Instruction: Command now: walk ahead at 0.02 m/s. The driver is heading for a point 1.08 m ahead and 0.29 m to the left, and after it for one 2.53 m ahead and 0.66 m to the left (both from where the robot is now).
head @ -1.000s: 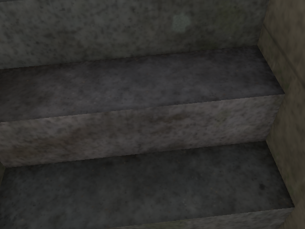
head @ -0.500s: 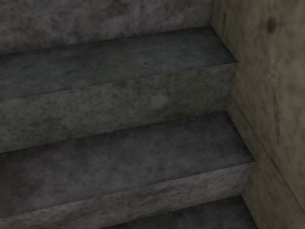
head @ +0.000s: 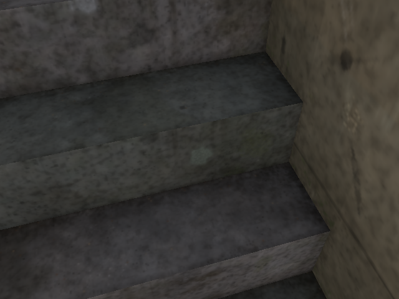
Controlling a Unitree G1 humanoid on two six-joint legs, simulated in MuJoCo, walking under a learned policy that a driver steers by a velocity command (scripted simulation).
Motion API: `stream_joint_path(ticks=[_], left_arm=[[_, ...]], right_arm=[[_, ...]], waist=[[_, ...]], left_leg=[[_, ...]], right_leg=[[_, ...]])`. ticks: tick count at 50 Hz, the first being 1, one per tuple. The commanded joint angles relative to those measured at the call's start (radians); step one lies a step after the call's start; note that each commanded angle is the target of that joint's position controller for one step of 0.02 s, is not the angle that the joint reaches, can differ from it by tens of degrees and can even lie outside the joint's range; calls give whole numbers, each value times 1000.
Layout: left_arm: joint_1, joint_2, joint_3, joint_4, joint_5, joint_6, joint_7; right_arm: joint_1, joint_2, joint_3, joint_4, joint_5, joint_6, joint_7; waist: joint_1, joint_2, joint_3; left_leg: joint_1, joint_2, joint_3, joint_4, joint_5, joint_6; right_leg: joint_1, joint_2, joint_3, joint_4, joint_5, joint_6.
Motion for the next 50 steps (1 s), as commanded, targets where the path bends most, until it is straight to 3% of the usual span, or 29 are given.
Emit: stream_joint_path(ticks=[1, 2, 5, 6, 15, 17, 18, 21, 22, 24, 25, 26, 29, 32, 33, 34, 35, 36, 37, 38, 40, 41, 43, 45, 46, 47, 48, 49, 50], left_arm=[[-92, 69, 12, -91, 1, -25, -1], [-84, 64, 13, -84, -8, -28, 2], [-92, 56, 6, -92, -9, -22, 10], [-99, 58, 5, -87, -6, -13, 17], [-79, 58, 4, -99, -11, -4, 32], [-78, 67, 6, -110, -13, -5, 36], [-84, 64, 2, -117, -10, -5, 36], [-75, 52, -5, -108, -11, 5, 35], [-47, 60, -1, -88, -12, 11, 37], [-14, 130, 30, -84, -9, 34, 46], [-2, 180, 58, -102, 9, 35, 55], [-20, 173, 68, -132, 14, 30, 62], [-15, 90, 72, -180, 23, -4, 83], [60, 83, 94, -224, 33, -4, 85], [237, 128, 98, -172, -11, -28, 157], [393, 203, 136, -149, -7, -28, 188], [553, 328, 170, -97, 15, -22, 213], [578, 371, 182, -64, 3, -28, 207], [468, 358, 179, -64, 14, -39, 189], [408, 289, 156, -41, 29, -48, 178], [375, 164, 105, 17, 52, -63, 155], [386, 134, 94, 26, 49, -73, 150], [311, 165, 88, 26, 31, -73, 150], [380, 190, 76, 56, -8, -80, 177], [301, 221, 71, 10, -19, -76, 184], [270, 239, 64, -34, -59, -82, 196], [307, 316, 80, -52, -81, -109, 206], [317, 414, 118, -34, -73, -140, 188], [469, 336, 110, -14, -83, -143, 178]], right_arm=[[24, -6, 13, -63, 1, -18, 4], [36, -8, 20, -69, -6, -21, -5], [28, -31, 10, -79, -8, -27, -14], [30, -10, 16, -69, -17, -30, -19], [35, -22, 8, -86, -15, -19, -22], [25, -35, 2, -99, -9, -21, -15], [31, -34, -4, -87, -2, -20, -12], [53, -43, -9, -101, -20, -11, 6], [78, -37, -8, -92, -16, -6, 11], [98, -75, -26, -89, -12, 7, 7], [98, -127, -49, -90, -34, 7, -3], [101, -139, -58, -100, -45, 6, -15], [22, -139, -61, -130, -62, 8, -52], [-30, -118, -62, -166, -72, 25, -45], [-134, -101, -47, -136, 12, -28, -141], [-244, -62, -24, -196, 58, -66, -176], [-210, -45, -29, -204, 75, -87, -177], [-161, -23, -35, -179, 44, -102, -173], [-133, 6, -33, -202, -13, -96, -184], [-186, 50, -14, -255, -40, -94, -187], [-344, 98, 26, -386, -65, -76, -178], [-371, 97, 37, -397, -79, -52, -169], [-448, 61, 52, -466, -63, -23, -168], [-582, 55, 75, -531, -51, 13, -161], [-514, 89, 103, -498, -29, 39, -158], [-528, 85, 120, -479, -6, 33, -151], [-369, 58, 103, -359, 8, 51, -157], [-176, 31, 103, -312, 12, 52, -158], [-249, -39, 76, -281, 9, 32, -165]], waist=[[1, -20, -38], [2, -66, -47], [-5, -1, -46], [-7, -2, -42], [-10, 9, -72], [-7, 3, -80], [-16, 56, -58], [-20, 8, -75], [-19, -4, -73], [-18, 12, -6], [-16, 52, 10], [-27, 57, 32], [-9, 92, 43], [51, 59, 20], [115, 159, -5], [207, 88, -29], [234, -148, -123], [211, -237, -170], [127, -121, -122], [89, -79, -91], [54, -89, 26], [36, -61, 35], [-24, 3, 60], [5, -21, 67], [-36, -74, 16], [-27, -33, -43], [-48, -53, -260], [-100, -228, -392], [23, -209, -511]], left_leg=[[-11, 73, -126, -146, 36, 4], [10, 79, -130, -141, 76, 9], [35, 79, -124, -146, 148, 9], [52, 79, -114, -136, 195, 6], [78, 99, -131, -150, 316, 24], [83, 104, -147, -157, 358, 44], [78, 98, -147, -165, 354, 41], [70, 81, -141, -173, 383, 53], [65, 77, -141, -205, 264, 62], [-2, 83, -175, -298, -158, 92], [-30, 117, -234, -324, -318, 153], [-23, 162, -294, -346, -388, 203], [-3, 284, -442, -446, -345, 321], [-14, 261, -357, -387, -8, 331], [-98, 136, -183, -189, 410, 242], [-235, 40, -98, 127, 1006, 203], [-528, -50, -71, 510, 751, 122], [-692, -144, -80, 1059, 133, 81], [-857, -98, -171, 1551, 71, 95], [-1006, -80, -210, 1774, 12, 121], [-1266, -53, -256, 1962, -137, 157], [-1276, -42, -246, 1953, -182, 163], [-1057, -3, -153, 1634, -91, 152], [-931, 83, 57, 1370, -80, 127], [-643, 97, 179, 1093, -139, 135], [-348, 55, 191, 845, -94, 135], [-152, -50, 292, 914, -66, 105], [-97, -48, 221, 766, -97, 102], [-65, -95, 207, 679, -248, 131]], right_leg=[[59, -56, 97, -133, 14, -36], [57, -54, 88, -140, 19, -42], [65, -54, 92, -137, 68, -43], [51, -52, 84, -131, 89, -52], [65, -54, 74, -111, 108, -39], [77, -54, 72, -115, 122, -35], [72, -56, 84, -111, 138, -31], [101, -42, 68, -99, 160, -12], [105, -43, 64, -124, 93, -14], [91, -29, 52, -150, -105, -12], [68, -10, 33, -115, -261, -28], [7, -5, 30, -93, -291, -57], [-6, -4, 11, -19, -90, -126], [122, 5, 8, -72, 16, -164], [223, 19, -54, -110, -6, -127], [396, -38, 124, -225, 187, -116], [627, -203, 423, -358, 255, -176], [658, -341, 629, -464, 433, -287], [604, -351, 471, -359, 468, -323], [557, -349, 352, -353, 369, -304], [467, -329, 239, -385, 375, -245], [414, -303, 163, -404, 344, -210], [141, -219, 7, -538, 372, -146], [91, -208, -20, -731, 595, -156], [-21, -151, -125, -780, 758, -163], [-86, -132, -147, -707, 1271, -160], [44, -174, -115, -557, 1966, -172], [214, -209, -111, -397, 2111, -174], [309, -197, -25, -200, 2194, -198]])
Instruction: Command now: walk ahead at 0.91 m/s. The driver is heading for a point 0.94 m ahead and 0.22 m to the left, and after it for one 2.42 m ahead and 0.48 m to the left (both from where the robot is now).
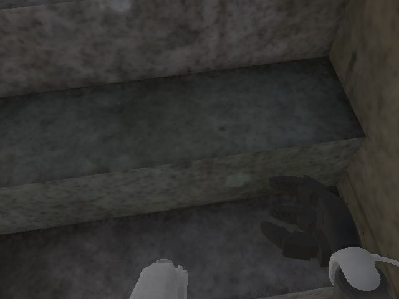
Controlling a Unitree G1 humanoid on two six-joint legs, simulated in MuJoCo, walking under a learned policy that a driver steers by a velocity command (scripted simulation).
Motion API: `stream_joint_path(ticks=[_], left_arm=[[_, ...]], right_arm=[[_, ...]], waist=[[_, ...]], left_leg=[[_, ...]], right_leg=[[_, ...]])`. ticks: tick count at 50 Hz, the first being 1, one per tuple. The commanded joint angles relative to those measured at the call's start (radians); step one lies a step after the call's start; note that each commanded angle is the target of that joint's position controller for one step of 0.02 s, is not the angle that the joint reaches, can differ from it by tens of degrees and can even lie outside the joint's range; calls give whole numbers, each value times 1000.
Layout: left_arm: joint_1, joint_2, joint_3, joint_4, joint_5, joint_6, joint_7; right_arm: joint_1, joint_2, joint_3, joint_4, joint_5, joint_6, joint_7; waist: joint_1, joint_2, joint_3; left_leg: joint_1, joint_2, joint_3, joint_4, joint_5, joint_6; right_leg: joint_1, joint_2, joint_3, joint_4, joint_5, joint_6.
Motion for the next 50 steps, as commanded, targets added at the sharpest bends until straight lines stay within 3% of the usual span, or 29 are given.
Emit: stream_joint_path(ticks=[1, 2, 4, 5, 7, 10, 13, 17, 18, 20, 22, 23, 24, 25, 26, 27, 29, 31, 34, 37, 39, 41, 42, 45, 46, 47, 48, 49, 50], left_arm=[[184, 250, 64, -94, -49, -67, -22], [156, 267, 77, -119, -35, -66, -40], [13, 51, 51, -151, 81, -50, -42], [-145, -10, 36, -250, 96, -18, -27], [-245, -84, 7, -383, 106, 61, -11], [-48, -31, 10, -312, 67, 97, -2], [-63, 14, 17, -298, 43, 119, 2], [31, 39, 8, -227, -41, 139, 2], [3, 31, -5, -235, -45, 132, 12], [107, 47, -11, -190, -65, 130, 11], [296, 35, -8, -108, -52, 89, 6], [371, 73, -2, -66, -42, 67, 2], [232, 10, -25, -56, 26, 58, -16], [83, 79, -10, -124, 108, 48, -36], [51, 156, 24, -182, 108, 53, -6], [-57, 143, 24, -191, 85, 58, -11], [9, 150, 34, -153, 88, 35, 5], [71, 141, 32, -138, 103, 15, 29], [140, 167, 39, -122, 96, -4, 39], [83, 180, 41, -135, 81, 17, 40], [140, 158, 36, -96, 61, 21, 74], [196, 170, 49, -70, 54, 14, 78], [223, 167, 62, -69, 45, 23, 82], [44, 210, 57, -186, 15, -16, 47], [42, 226, 67, -176, -6, -24, 16], [66, 224, 62, -161, 7, -23, 1], [-1, 231, 69, -209, -16, -10, -14], [-1, 229, 76, -219, -7, -4, -31], [-89, 140, 56, -230, 31, 4, -46]], right_arm=[[280, -105, -39, 90, 3, -2, -12], [344, -154, -57, 134, -6, 3, -15], [373, -277, -118, 253, -62, 28, 7], [291, -301, -136, 223, -111, 31, -3], [257, -253, -129, 319, -83, -1, -9], [286, -172, -109, 395, -72, -39, -6], [256, -232, -111, 383, -53, -85, -17], [133, -262, -95, 356, -7, -128, -31], [236, -258, -89, 370, 19, -140, -47], [326, -284, -95, 414, 18, -136, -44], [205, -269, -101, 352, 96, -96, -41], [145, -217, -100, 301, 83, -82, -50], [110, -41, -53, 203, 52, -71, -56], [259, 67, -53, 151, 14, -77, -52], [379, -27, -62, 131, -47, -89, -40], [174, -122, -86, 17, -58, -91, -23], [85, -102, -69, -36, -79, -62, -7], [57, -100, -78, -70, -69, -11, 5], [65, -33, -64, -97, -59, 26, -16], [-42, -33, -52, -144, -48, 42, -15], [-165, 4, -34, -163, -26, 52, -16], [-62, 63, -9, -118, -16, 73, -9], [-59, 71, -1, -93, -28, 78, -6], [130, -43, -35, 42, 3, 67, -7], [190, -93, -57, 71, -2, 52, 0], [363, -109, -65, 102, -36, 37, 5], [478, -209, -85, 182, -50, 17, -6], [536, -243, -107, 203, -59, 30, -12], [457, -276, -112, 248, -57, 51, -23]], waist=[[-26, -132, -618], [-42, -25, -705], [-76, 298, -469], [-98, 247, -401], [-3, 132, -32], [84, 117, -14], [119, 97, 8], [199, 22, -56], [139, 49, -71], [176, 92, -181], [279, 45, -230], [294, 23, -203], [173, -34, -71], [-18, -217, -57], [-53, -250, -286], [-65, 35, -72], [-44, 182, 51], [-27, 253, 70], [-38, 165, 61], [-37, 148, 13], [31, -9, -70], [28, -173, -162], [48, -149, -209], [-39, -164, -398], [-40, -202, -474], [-84, -268, -604], [-108, -157, -592], [-144, 31, -537], [-112, 333, -402]], left_leg=[[976, -79, -80, -481, -44, 50], [1024, -100, -134, -621, -86, 22], [1025, 102, -451, -900, -206, 162], [896, 215, -680, -1024, -371, 219], [650, 217, -632, -1095, -514, 116], [585, 216, -508, -1199, -332, 79], [488, 233, -389, -1296, -260, 101], [317, 149, -40, -1377, 116, 75], [357, 190, -86, -1416, 169, 124], [592, 224, -120, -1228, 376, 188], [789, 151, -48, -801, 932, 183], [803, 108, -36, -480, 861, 139], [531, 8, -96, -64, 370, 82], [162, -157, -320, 461, 247, 2], [26, -112, -294, 685, 239, -7], [-107, -54, -351, 722, 377, -42], [-246, -39, -380, 738, 391, -38], [-329, -31, -353, 803, 345, -38], [-490, -15, -357, 948, 185, -35], [-345, 26, -170, 624, 165, -67], [-162, 65, 56, 443, 179, -52], [-95, 116, 35, 342, 78, 1], [-61, 119, 34, 206, 12, 20], [545, -94, 166, -201, -180, -14], [609, -131, 144, -356, -214, -17], [754, -173, 44, -483, -293, 9], [806, -100, -166, -567, -275, 80], [830, -40, -353, -766, -456, 119], [750, 88, -663, -1002, -526, 192]], right_leg=[[-104, -80, 120, 556, 1547, -117], [-68, -56, 121, 648, 1221, -125], [-587, 194, 159, 1486, -49, -57], [-814, 283, 294, 1960, -139, -28], [-1066, 195, 270, 2035, -199, -37], [-1060, 190, 256, 2118, -373, -12], [-993, 152, 222, 1995, -326, 16], [-429, 90, -60, 1337, -260, -28], [-324, 104, -95, 1170, -360, -27], [-218, 91, -70, 959, -455, -79], [-90, 139, -49, 406, -196, -43], [-58, 135, -2, 172, -168, -25], [-123, 71, 136, 266, -82, 2], [-53, -79, 538, 462, 484, 2], [34, -202, 804, 185, -445, -71], [-43, -230, 794, 84, -487, -32], [-82, -199, 608, 114, -474, 33], [-53, -184, 480, 111, -447, 27], [6, -204, 336, 144, -172, -1], [-120, -82, 132, 123, 40, 60], [-124, -35, 135, 34, 210, 4], [105, -76, 87, -5, 230, -67], [204, -78, 42, 2, 270, -84], [100, -133, -10, 207, 1614, -118], [188, -155, 20, 337, 1689, -115], [253, -169, 15, 535, 1618, -182], [56, -96, -8, 720, 1458, -168], [-92, -33, -10, 868, 1024, -159], [-362, 104, 6, 1064, 154, -145]])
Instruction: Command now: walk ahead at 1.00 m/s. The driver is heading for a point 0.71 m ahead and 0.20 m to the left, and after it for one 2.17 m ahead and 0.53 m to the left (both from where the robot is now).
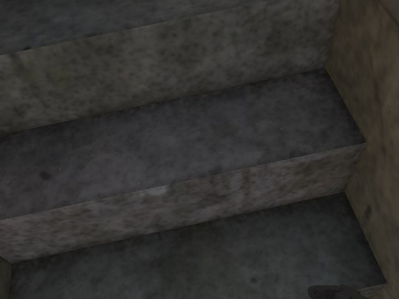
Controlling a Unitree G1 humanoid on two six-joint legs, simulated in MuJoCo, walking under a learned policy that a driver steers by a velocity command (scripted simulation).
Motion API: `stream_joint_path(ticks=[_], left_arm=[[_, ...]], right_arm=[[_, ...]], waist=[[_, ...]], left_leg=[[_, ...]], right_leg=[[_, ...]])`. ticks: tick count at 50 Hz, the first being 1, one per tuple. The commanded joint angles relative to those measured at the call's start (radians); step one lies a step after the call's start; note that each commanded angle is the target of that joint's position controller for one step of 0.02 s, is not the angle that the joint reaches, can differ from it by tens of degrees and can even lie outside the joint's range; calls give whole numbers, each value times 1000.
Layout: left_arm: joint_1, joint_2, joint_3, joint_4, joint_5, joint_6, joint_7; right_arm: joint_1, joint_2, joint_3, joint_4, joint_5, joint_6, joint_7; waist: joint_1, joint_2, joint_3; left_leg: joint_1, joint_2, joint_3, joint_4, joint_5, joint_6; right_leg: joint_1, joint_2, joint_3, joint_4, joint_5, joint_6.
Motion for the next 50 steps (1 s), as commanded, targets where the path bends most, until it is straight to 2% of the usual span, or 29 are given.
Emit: stream_joint_path(ticks=[1, 2, 5, 11, 14, 15, 16, 17, 18, 19, 20, 21, 23, 25, 26, 30, 32, 33, 34, 35, 36, 38, 39, 40, 42, 43, 44, 46, 50], left_arm=[[-235, 46, 1, -161, 86, 4, -61], [-318, -36, -13, -198, 102, 14, -50], [-235, -132, -47, -199, 101, 34, 1], [-291, -31, -26, -170, 65, 107, 16], [-279, -68, -53, -149, 31, 119, -8], [-258, -38, -59, -113, 20, 112, -20], [-239, -5, -47, -97, -24, 99, -15], [-61, 19, -43, -49, -72, 101, -11], [129, 15, -47, -2, -118, 86, 13], [247, 58, -33, 35, -117, 55, 12], [235, 89, -26, 90, -78, 31, 7], [99, 135, -16, 113, 50, -4, -11], [70, 149, 19, 121, 111, -17, -1], [-58, 91, 9, 104, 100, -36, 4], [-54, 71, 1, 130, 106, -39, -1], [59, 106, -18, 159, 33, -53, 4], [145, 144, -15, 156, 3, -32, 28], [120, 160, -15, 115, -29, -24, 24], [157, 210, -2, 89, -32, -32, 26], [115, 318, 33, 84, -11, -52, 18], [208, 270, 34, 93, -10, -66, -19], [56, 293, 70, 28, -4, -100, -63], [-160, 98, 31, -91, 60, -98, -72], [-295, -64, 6, -190, 104, -92, -61], [-195, -172, -37, -257, 121, -26, -38], [-110, -181, -41, -230, 112, -6, -35], [-32, -164, -40, -198, 97, 11, -21], [-41, -138, -39, -207, 55, 19, 4], [-108, -107, -42, -222, 48, 39, 9]], right_arm=[[121, -150, -76, 34, -34, -13, -16], [7, -84, -66, 26, -37, -38, -6], [244, -72, -79, 213, -41, -84, -6], [244, -120, -71, 222, 10, -161, -16], [207, -108, -59, 232, 17, -186, -35], [184, -119, -61, 223, 55, -182, -44], [240, -134, -62, 243, 77, -190, -49], [257, -164, -71, 243, 138, -204, -52], [246, -220, -84, 219, 126, -194, -54], [113, -204, -82, 161, 123, -183, -39], [11, -109, -62, 97, 95, -174, -35], [143, -21, -63, 4, 38, -193, -34], [224, 22, -45, -92, 6, -175, -25], [76, 14, -30, -176, -17, -139, -12], [-5, 32, -18, -206, -18, -122, -18], [-212, 22, 19, -332, 11, -72, -17], [-205, 56, 56, -294, 57, -48, 9], [-239, 56, 66, -271, 51, -49, 34], [-78, 40, 55, -179, 35, -42, 38], [166, 32, 42, -87, 25, -62, 33], [171, -31, 24, -67, 24, -80, 21], [458, -159, -44, -30, -11, -63, -26], [302, -334, -106, 15, -21, -28, -47], [77, -277, -127, -57, -27, -26, -45], [52, -211, -120, 46, -33, -51, -57], [72, -167, -111, 115, -13, -63, -43], [53, -103, -94, 133, -32, -74, -31], [98, -71, -80, 163, -27, -93, -42], [143, -176, -108, 154, -8, -129, -45]], waist=[[-125, 218, -245], [-94, 108, -159], [-50, 20, -31], [-5, -105, -2], [57, -97, -30], [48, -133, -95], [30, -67, -145], [107, 48, -280], [182, 149, -412], [271, 90, -392], [261, 11, -230], [12, -84, -143], [-122, -30, -266], [-126, 11, -81], [-110, 25, -21], [-100, 96, 38], [-61, -47, -73], [-37, 8, -115], [-58, -74, -279], [-142, -194, -444], [-92, -206, -587], [-237, -155, -660], [-208, 356, -551], [-161, 155, -443], [-6, -31, -249], [56, -89, -140], [82, -37, -131], [65, -55, -63], [47, -59, -69]], left_leg=[[207, 239, -924, -905, -328, 215], [119, 220, -905, -851, -211, 217], [265, 216, -735, -830, 54, 143], [289, 215, -479, -946, 388, 81], [182, 177, -318, -1002, 447, 69], [104, 144, -189, -1029, 748, 58], [173, 133, -197, -908, 1172, 97], [338, 158, -224, -713, 1685, 107], [457, 209, -264, -552, 1744, 99], [490, 75, -160, -259, 1613, 23], [348, -26, -132, 195, 777, -32], [-163, -69, -322, 709, 405, -79], [-458, -5, -446, 1078, 272, -33], [-656, 54, -447, 1191, 239, -24], [-719, 49, -430, 1259, 252, -14], [-434, 141, -232, 671, 285, -35], [-30, 201, 58, 236, 215, -17], [150, 164, 75, 82, 265, -4], [228, 73, 169, 80, 182, -21], [356, 42, 88, 72, 135, -12], [476, -17, 12, -29, 76, 17], [606, 56, -325, -397, -28, 43], [604, 261, -845, -868, -289, 140], [498, 327, -975, -978, -238, 87], [369, 319, -770, -834, -153, 46], [267, 295, -653, -826, -116, -2], [233, 280, -584, -822, -11, 0], [226, 298, -517, -901, 109, -7], [325, 297, -459, -991, 166, -47]], right_leg=[[-320, 236, 120, 1058, -171, -22], [-452, 265, 222, 1406, -214, 4], [-844, 295, 286, 1772, -421, 6], [-827, 207, 159, 1582, -425, 56], [-559, 100, -7, 1085, -338, 48], [-237, 124, -106, 695, -317, 38], [-66, 155, -160, 458, -356, 42], [46, 126, -129, 284, -129, 4], [174, 139, -116, 104, -83, 10], [211, 162, -105, -165, -27, 26], [212, 46, -26, -456, 181, -14], [468, -134, 320, -151, 657, -53], [551, -276, 385, -143, 280, -116], [318, -267, 344, -288, -206, -94], [226, -239, 298, -322, -258, -83], [-134, -108, 56, -523, -128, -6], [-198, -71, -14, -720, -75, -62], [-189, -80, -18, -645, 419, -51], [16, -107, -34, -434, 1203, -77], [135, -165, -44, -211, 1554, -98], [156, -161, 25, 11, 1707, -111], [69, -118, 66, 384, 1245, -59], [-370, 265, 18, 898, -37, 7], [-581, 344, 361, 1473, -186, 46], [-762, 248, 324, 1660, -210, 13], [-780, 238, 315, 1591, -207, 22], [-791, 272, 283, 1715, -242, 30], [-849, 262, 263, 1687, -286, 72], [-921, 222, 221, 1550, -270, 95]])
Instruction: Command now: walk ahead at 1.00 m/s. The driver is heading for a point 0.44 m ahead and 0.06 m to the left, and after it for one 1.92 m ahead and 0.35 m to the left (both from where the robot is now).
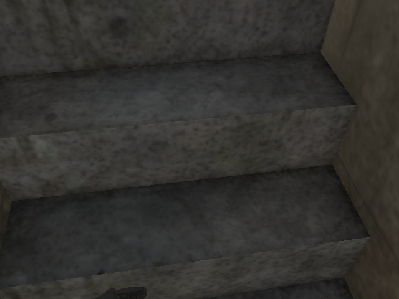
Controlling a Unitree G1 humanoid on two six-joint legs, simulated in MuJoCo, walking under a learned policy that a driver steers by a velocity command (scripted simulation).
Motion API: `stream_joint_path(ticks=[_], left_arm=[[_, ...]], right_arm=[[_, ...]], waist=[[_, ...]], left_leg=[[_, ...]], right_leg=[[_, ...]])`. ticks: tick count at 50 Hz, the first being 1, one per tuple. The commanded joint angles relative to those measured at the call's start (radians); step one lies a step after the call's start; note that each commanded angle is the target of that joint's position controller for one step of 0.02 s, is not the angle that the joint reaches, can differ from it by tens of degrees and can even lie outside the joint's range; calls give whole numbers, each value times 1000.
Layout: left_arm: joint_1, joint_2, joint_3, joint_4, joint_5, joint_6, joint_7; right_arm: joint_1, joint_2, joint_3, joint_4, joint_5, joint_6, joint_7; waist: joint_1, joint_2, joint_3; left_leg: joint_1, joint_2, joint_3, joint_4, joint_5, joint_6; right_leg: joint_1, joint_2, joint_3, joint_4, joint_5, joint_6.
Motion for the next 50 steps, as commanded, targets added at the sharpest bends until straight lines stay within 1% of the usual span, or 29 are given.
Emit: stream_joint_path(ticks=[1, 2, 4, 7, 9, 12, 15, 17, 19, 21, 22, 23, 24, 25, 26, 27, 28, 29, 31, 32, 34, 35, 36, 38, 39, 41, 45, 46, 50], left_arm=[[68, 74, 17, -11, -16, 19, 7], [59, 57, 19, -15, -15, 39, 16], [35, 71, 22, -13, 0, 54, 14], [-60, 69, 11, -23, 23, 51, -10], [-97, 82, 10, -23, 5, 47, -3], [-138, 91, 5, -55, 11, 40, -6], [-189, 93, 8, -104, 17, 53, -4], [-265, 75, 13, -132, 26, 52, -3], [-344, 81, 10, -177, 27, 61, 9], [-301, 90, -2, -190, 18, 67, -14], [-502, 289, 28, -285, 44, 111, -83], [-339, 62, -34, -304, 66, 182, -136], [-183, 34, -49, -123, -9, 211, -166], [90, 116, 10, -49, 7, 198, -150], [398, 313, 46, 128, 4, 191, -107], [454, 404, 96, 78, 54, 210, -133], [266, 404, 105, 119, 34, 169, -132], [93, 272, 86, 133, -12, 109, 24], [-8, 218, 74, 158, 10, 81, 74], [-247, 28, 0, 98, -9, 49, -93], [-60, 60, 10, 175, -10, 8, -150], [-25, 126, 31, 178, 3, -9, -157], [-64, 115, 11, 149, 22, -26, -159], [-85, 229, 57, 134, 56, -46, -108], [-72, 244, 64, 157, 74, -56, -103], [-13, 242, 63, 158, 62, -56, -108], [103, 179, 26, 191, 55, -56, -79], [66, 221, 30, 169, 55, -61, -73], [75, 249, 36, 209, 72, -66, -77]], right_arm=[[-109, -111, -19, -111, 19, -55, -8], [-72, -102, -14, -95, 30, -61, -6], [-50, -112, -19, -118, 43, -71, -5], [46, -101, -25, -133, 26, -64, -19], [47, -134, -33, -164, 9, -67, -31], [102, -104, -16, -157, -20, -95, -50], [228, -101, -29, -120, -13, -113, -39], [338, -95, -35, -79, -23, -119, -22], [365, -133, -54, -30, 4, -148, -2], [178, -98, -28, -61, 27, -142, 17], [188, -209, -27, 14, -45, -38, 153], [164, -436, -94, 24, 15, 14, 242], [183, -330, -78, 69, -38, 68, 289], [116, -300, -83, 35, 11, 74, 305], [273, -110, -3, 20, -75, 64, 351], [269, -178, -43, 30, 38, 67, 335], [118, -116, -47, 14, 70, 84, 303], [-201, -48, -55, -251, 31, -5, 109], [-134, 55, -11, -321, 10, 14, 23], [57, 85, 56, -142, 144, 21, 94], [124, 85, 72, -156, 99, 32, 117], [142, 35, 65, -158, 79, 37, 126], [133, -4, 49, -183, 79, 45, 114], [40, -44, 36, -199, 95, 65, 116], [-21, -25, 33, -191, 72, 74, 135], [-57, -20, 12, -145, 48, 56, 149], [-199, 47, 46, -187, 18, 53, 141], [-196, 49, 44, -186, 2, 58, 144], [-188, 74, 57, -197, 30, 47, 118]], waist=[[50, -38, 70], [47, 60, 47], [32, 72, 56], [-21, 67, 54], [-29, 54, 63], [-55, 200, 100], [-90, 145, 124], [-127, 92, 92], [-120, 118, 135], [-28, 37, 57], [117, -285, -343], [222, 193, -305], [164, 171, -383], [258, 217, -430], [187, -242, -800], [244, -361, -605], [156, -266, -353], [7, 51, -238], [-96, 51, -10], [-113, -371, -113], [-159, -52, -123], [-178, 0, -165], [-190, -47, -147], [-150, -179, -170], [-144, -161, -98], [-82, -118, -17], [-41, -59, -1], [-52, -49, 17], [-36, -31, 10]], left_leg=[[28, 222, -368, -449, -199, 53], [52, 222, -366, -461, -190, 83], [127, 220, -353, -481, -219, 76], [304, 232, -403, -510, -252, 105], [336, 258, -409, -534, -256, 125], [443, 283, -369, -573, -187, 202], [605, 350, -410, -598, -77, 204], [791, 391, -422, -542, 205, 209], [818, 372, -326, -567, 582, 192], [495, 220, -18, -714, 1094, 111], [220, 175, -218, -574, 1523, 99], [345, 325, -298, -543, 2038, 265], [280, 371, -244, -516, 2430, 323], [275, 280, -214, -254, 2232, 214], [-60, 178, -248, 48, 1368, 107], [-73, -13, -344, 653, 485, -17], [-344, 9, -369, 992, 457, -26], [-169, -45, -212, 1087, 363, -83], [-345, -78, -331, 1311, 372, -84], [-628, -56, -468, 1217, 234, -4], [-696, -38, -382, 1216, 179, 1], [-691, 1, -340, 1161, 192, -17], [-723, 24, -302, 1130, 175, -45], [-579, 56, -154, 1168, 198, -76], [-597, 65, -112, 1263, 211, -62], [-709, 80, -127, 1333, 224, -63], [-906, 182, -197, 1268, 160, -27], [-896, 167, -180, 1278, 151, -35], [-923, 184, -225, 1271, 50, 0]], right_leg=[[-86, -55, -26, -70, -9, 21], [-93, -52, -73, 62, -15, -3], [-139, -80, -77, 49, 22, -12], [-247, -124, -145, -30, 23, -2], [-233, -144, -148, -91, 1, 21], [-301, -159, -163, -30, -98, 32], [-502, -185, -109, 171, -256, -1], [-682, -172, -100, 355, -511, -21], [-745, -178, -142, 344, -766, -66], [-118, -203, -298, -382, -739, -81], [267, -158, -317, -775, -372, -168], [292, -76, -368, -1023, -652, -22], [576, -23, -403, -1016, -89, -71], [767, -5, -284, -1240, 86, -127], [1335, -327, 329, -1271, 753, -474], [985, -564, 793, -1574, 499, -545], [787, -554, 676, -1664, 1, -405], [782, -488, 499, -1585, -278, -251], [660, -434, 222, -1598, -72, -104], [692, -431, 38, -1606, 171, -79], [772, -467, -42, -1631, 522, -118], [794, -455, -136, -1633, 453, -138], [773, -397, -227, -1666, 322, -129], [698, -337, -365, -1777, 55, -85], [634, -367, -364, -1823, 2, -101], [649, -388, -325, -1852, -324, -113], [1015, -584, -174, -1929, -237, -201], [1007, -585, -193, -1939, -229, -219], [1156, -619, -280, -1979, -105, -243]])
